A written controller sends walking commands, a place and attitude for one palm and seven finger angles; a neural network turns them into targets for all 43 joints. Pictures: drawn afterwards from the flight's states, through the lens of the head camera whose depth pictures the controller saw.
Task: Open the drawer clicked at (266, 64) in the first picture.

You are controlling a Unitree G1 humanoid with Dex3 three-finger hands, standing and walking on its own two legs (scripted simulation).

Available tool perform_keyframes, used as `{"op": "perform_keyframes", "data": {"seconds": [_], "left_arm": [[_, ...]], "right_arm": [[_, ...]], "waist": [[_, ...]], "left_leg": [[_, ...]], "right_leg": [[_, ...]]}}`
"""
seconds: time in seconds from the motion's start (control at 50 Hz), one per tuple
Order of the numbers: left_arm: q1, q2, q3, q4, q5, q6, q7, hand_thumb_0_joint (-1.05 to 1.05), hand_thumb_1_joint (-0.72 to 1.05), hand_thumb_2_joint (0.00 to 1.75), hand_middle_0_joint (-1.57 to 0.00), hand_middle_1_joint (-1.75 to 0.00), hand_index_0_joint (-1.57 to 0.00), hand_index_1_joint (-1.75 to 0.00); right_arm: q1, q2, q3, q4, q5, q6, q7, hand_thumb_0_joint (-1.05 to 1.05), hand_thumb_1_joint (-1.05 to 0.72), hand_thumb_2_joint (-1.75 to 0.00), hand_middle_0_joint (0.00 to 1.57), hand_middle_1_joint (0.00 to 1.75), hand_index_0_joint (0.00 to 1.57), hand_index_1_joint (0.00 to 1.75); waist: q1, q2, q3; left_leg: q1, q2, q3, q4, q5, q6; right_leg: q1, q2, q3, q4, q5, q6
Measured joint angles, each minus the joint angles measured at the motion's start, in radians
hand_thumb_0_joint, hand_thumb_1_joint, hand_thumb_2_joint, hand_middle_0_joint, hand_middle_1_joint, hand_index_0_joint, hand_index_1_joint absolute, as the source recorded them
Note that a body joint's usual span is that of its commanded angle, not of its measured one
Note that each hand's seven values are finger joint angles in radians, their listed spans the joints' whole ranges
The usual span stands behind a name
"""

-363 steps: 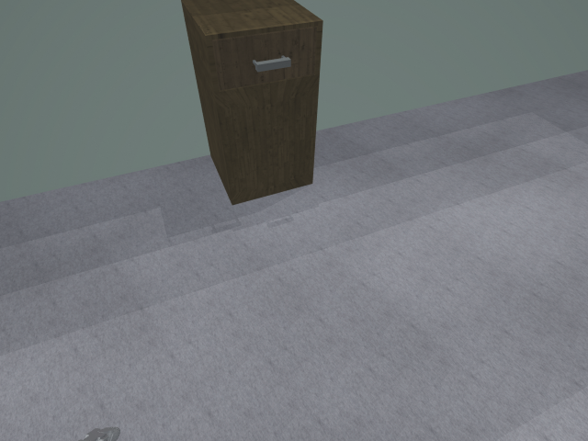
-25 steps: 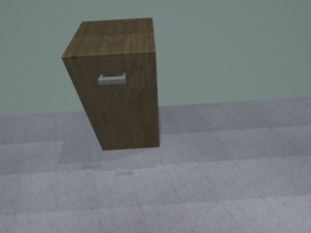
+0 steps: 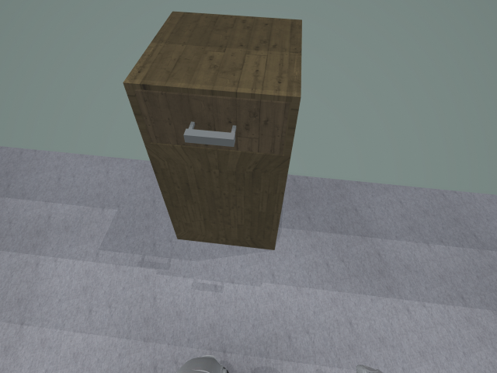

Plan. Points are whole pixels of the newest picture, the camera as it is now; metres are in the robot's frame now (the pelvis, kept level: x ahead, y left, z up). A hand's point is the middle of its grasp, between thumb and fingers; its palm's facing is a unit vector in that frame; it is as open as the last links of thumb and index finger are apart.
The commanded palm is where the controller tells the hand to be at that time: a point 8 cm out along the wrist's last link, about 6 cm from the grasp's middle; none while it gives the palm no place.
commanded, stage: take the last steps up to it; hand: left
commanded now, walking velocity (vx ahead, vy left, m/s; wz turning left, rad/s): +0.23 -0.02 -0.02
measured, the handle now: (211, 132) +0.68 +0.19 -0.07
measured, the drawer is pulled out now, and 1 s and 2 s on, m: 0.00 0.00 0.00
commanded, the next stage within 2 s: come to a stop and stand still in 0.20 s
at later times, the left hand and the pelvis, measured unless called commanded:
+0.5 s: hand (190, 304) +0.25 +0.15 -0.15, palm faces -0.02 -0.97 -0.24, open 7.3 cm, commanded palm none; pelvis +0.15 -0.02 +0.00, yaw +0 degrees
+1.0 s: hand out of the picture +0.12 +0.23 -0.16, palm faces +0.07 -0.98 -0.19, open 7.4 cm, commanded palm none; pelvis +0.11 +0.03 +0.02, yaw -1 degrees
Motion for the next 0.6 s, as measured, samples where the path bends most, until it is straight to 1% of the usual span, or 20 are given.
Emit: {"op": "perform_keyframes", "data": {"seconds": [0.02, 0.04, 0.08, 0.1, 0.12, 0.14, 0.16, 0.2, 0.26, 0.32, 0.36, 0.4, 0.42, 0.46, 0.48, 0.5, 0.56, 0.6], "left_arm": [[0.01, -0.005, 0.001, 0.004, -0.003, 0.003, -0.001, 0.01, 0.91, 0.9, -0.21, -0.3, -0.2, -0.3], [0.002, -0.002, 0.001, 0.009, -0.009, 0.01, -0.004, 0.01, 0.91, 0.9, -0.21, -0.3, -0.2, -0.3], [-0.03, 0.012, 0.003, 0.007, -0.014, 0.025, -0.007, 0.01, 0.91, 0.9, -0.21, -0.3, -0.2, -0.3], [-0.049, 0.021, 0.008, 0.001, -0.013, 0.03, -0.007, 0.01, 0.91, 0.9, -0.21, -0.3, -0.2, -0.3], [-0.072, 0.03, 0.013, -0.007, -0.012, 0.033, -0.008, 0.01, 0.91, 0.9, -0.21, -0.3, -0.2, -0.3], [-0.098, 0.039, 0.019, -0.018, -0.009, 0.035, -0.009, 0.01, 0.91, 0.9, -0.2, -0.3, -0.2, -0.3], [-0.124, 0.047, 0.024, -0.034, -0.007, 0.036, -0.01, 0.01, 0.91, 0.9, -0.2, -0.3, -0.2, -0.3], [-0.175, 0.063, 0.032, -0.069, -0.004, 0.038, -0.01, 0.01, 0.91, 0.9, -0.2, -0.3, -0.2, -0.3], [-0.247, 0.081, 0.041, -0.123, -0.001, 0.041, -0.012, 0.01, 0.91, 0.9, -0.2, -0.3, -0.19, -0.3], [-0.306, 0.098, 0.045, -0.16, 0.001, 0.043, -0.014, 0.01, 0.92, 0.9, -0.2, -0.3, -0.19, -0.3], [-0.333, 0.105, 0.043, -0.177, 0.001, 0.042, -0.016, 0.01, 0.92, 0.9, -0.2, -0.3, -0.19, -0.3], [-0.349, 0.114, 0.036, -0.188, 0.0, 0.033, -0.014, 0.0, 0.92, 0.9, -0.2, -0.3, -0.19, -0.3], [-0.356, 0.11, 0.033, -0.184, -0.001, 0.026, -0.01, 0.0, 0.92, 0.9, -0.2, -0.3, -0.19, -0.3], [-0.372, 0.092, 0.015, -0.177, -0.004, 0.025, -0.006, 0.0, 0.92, 0.9, -0.2, -0.3, -0.19, -0.3], [-0.381, 0.083, 0.008, -0.177, -0.005, 0.028, -0.005, 0.0, 0.92, 0.9, -0.2, -0.3, -0.19, -0.3], [-0.39, 0.076, 0.004, -0.179, -0.006, 0.031, -0.003, 0.0, 0.92, 0.9, -0.2, -0.3, -0.19, -0.3], [-0.416, 0.058, 0.002, -0.188, -0.004, 0.049, 0.008, 0.0, 0.91, 0.9, -0.2, -0.3, -0.2, -0.3], [-0.426, 0.05, 0.006, -0.195, -0.001, 0.063, 0.013, 0.0, 0.91, 0.9, -0.2, -0.3, -0.2, -0.3]], "right_arm": [[-0.005, -0.001, 0.004, -0.011, -0.004, -0.015, -0.003, 0.01, -0.91, -0.9, 0.19, 0.3, 0.19, 0.3], [-0.012, 0.006, 0.004, -0.017, -0.006, -0.03, -0.01, 0.01, -0.91, -0.9, 0.19, 0.3, 0.19, 0.3], [-0.005, 0.02, 0.01, -0.023, 0.001, -0.041, -0.02, 0.0, -0.91, -0.9, 0.19, 0.3, 0.2, 0.3], [0.006, 0.026, 0.012, -0.02, 0.003, -0.043, -0.024, 0.0, -0.91, -0.9, 0.19, 0.3, 0.2, 0.3], [0.021, 0.032, 0.014, -0.015, 0.004, -0.044, -0.029, 0.0, -0.91, -0.9, 0.2, 0.3, 0.2, 0.3], [0.038, 0.036, 0.015, -0.008, 0.005, -0.044, -0.033, 0.0, -0.91, -0.9, 0.2, 0.3, 0.2, 0.3], [0.053, 0.037, -0.002, -0.01, 0.018, -0.053, -0.045, -0.01, -0.92, -0.9, 0.2, 0.3, 0.2, 0.3], [0.078, 0.018, -0.012, -0.007, 0.019, -0.061, -0.056, -0.03, -0.95, -0.9, 0.2, 0.3, 0.2, 0.3], [0.12, -0.011, -0.012, 0.016, 0.008, -0.047, -0.051, -0.03, -0.95, -0.9, 0.2, 0.3, 0.2, 0.3], [0.162, -0.023, -0.01, 0.041, 0.002, -0.028, -0.045, -0.02, -0.94, -0.9, 0.2, 0.3, 0.2, 0.3], [0.187, -0.024, -0.007, 0.056, 0.0, -0.015, -0.044, -0.02, -0.93, -0.9, 0.2, 0.3, 0.2, 0.3], [0.213, -0.017, 0.0, 0.072, 0.001, -0.004, -0.045, -0.01, -0.93, -0.9, 0.2, 0.3, 0.2, 0.3], [0.218, -0.018, 0.003, 0.083, 0.005, 0.003, -0.045, -0.01, -0.92, -0.9, 0.2, 0.3, 0.2, 0.3], [0.218, -0.024, 0.003, 0.093, 0.013, 0.02, -0.046, 0.0, -0.92, -0.9, 0.19, 0.3, 0.2, 0.3], [0.217, -0.024, 0.002, 0.091, 0.016, 0.03, -0.048, 0.0, -0.92, -0.9, 0.19, 0.3, 0.2, 0.3], [0.214, -0.022, 0.001, 0.091, 0.018, 0.04, -0.05, 0.0, -0.92, -0.9, 0.19, 0.3, 0.2, 0.3], [0.192, -0.013, 0.0, 0.083, 0.022, 0.064, -0.052, 0.0, -0.91, -0.9, 0.19, 0.3, 0.2, 0.3], [0.174, -0.012, -0.004, 0.07, 0.022, 0.075, -0.049, 0.0, -0.91, -0.9, 0.19, 0.3, 0.2, 0.3]], "waist": [[-0.002, 0.008, -0.003], [-0.009, -0.001, 0.004], [-0.011, -0.022, 0.015], [-0.013, -0.029, 0.012], [-0.018, -0.033, 0.008], [-0.024, -0.034, 0.005], [-0.03, -0.036, 0.001], [-0.044, -0.035, -0.009], [-0.054, -0.029, -0.027], [-0.068, -0.02, -0.033], [-0.08, -0.012, -0.032], [-0.087, -0.016, -0.031], [-0.087, -0.006, -0.03], [-0.105, 0.033, -0.022], [-0.113, 0.043, -0.016], [-0.115, 0.046, -0.009], [-0.103, 0.033, 0.02], [-0.094, 0.024, 0.035]], "left_leg": [[0.039, -0.002, -0.001, -0.041, 0.034, 0.018], [0.037, -0.009, 0.004, -0.012, 0.019, 0.025], [0.064, -0.023, 0.024, 0.023, -0.045, 0.025], [0.088, -0.028, 0.033, 0.01, -0.062, 0.022], [0.116, -0.032, 0.038, -0.015, -0.066, 0.019], [0.145, -0.037, 0.04, -0.046, -0.059, 0.011], [0.17, -0.042, 0.042, -0.078, -0.052, 0.01], [0.215, -0.049, 0.043, -0.133, -0.041, 0.014], [0.264, -0.052, 0.04, -0.185, -0.04, 0.008], [0.298, -0.048, 0.034, -0.193, -0.062, -0.006], [0.31, -0.039, 0.029, -0.171, -0.092, -0.02], [0.314, -0.036, 0.026, -0.124, -0.136, -0.039], [0.309, -0.024, 0.024, -0.092, -0.162, -0.049], [0.284, -0.006, -0.011, -0.032, -0.224, -0.054], [0.261, -0.006, -0.023, 0.016, -0.268, -0.056], [0.234, -0.011, -0.033, 0.075, -0.308, -0.059], [0.151, -0.037, -0.062, 0.248, -0.362, -0.063], [0.107, -0.046, -0.075, 0.311, -0.358, -0.068]], "right_leg": [[-0.036, -0.004, 0.004, 0.102, -0.038, 0.001], [-0.097, -0.017, 0.022, 0.265, -0.061, -0.004], [-0.232, -0.027, 0.08, 0.586, -0.075, -0.02], [-0.295, -0.03, 0.092, 0.696, -0.055, -0.022], [-0.353, -0.036, 0.095, 0.768, -0.025, -0.021], [-0.403, -0.043, 0.093, 0.803, 0.004, -0.018], [-0.448, -0.052, 0.093, 0.809, 0.027, -0.014], [-0.514, -0.067, 0.09, 0.759, 0.059, -0.005], [-0.556, -0.085, 0.083, 0.601, 0.107, 0.007], [-0.542, -0.088, 0.076, 0.439, 0.149, 0.013], [-0.505, -0.078, 0.07, 0.339, 0.186, 0.016], [-0.439, -0.07, 0.068, 0.209, 0.291, 0.015], [-0.426, -0.059, 0.064, 0.199, 0.273, 0.0], [-0.416, -0.037, 0.041, 0.212, 0.225, -0.023], [-0.41, -0.036, 0.03, 0.208, 0.215, -0.029], [-0.404, -0.037, 0.023, 0.201, 0.213, -0.033], [-0.39, -0.049, 0.018, 0.169, 0.234, -0.037], [-0.386, -0.058, 0.018, 0.147, 0.253, -0.034]]}}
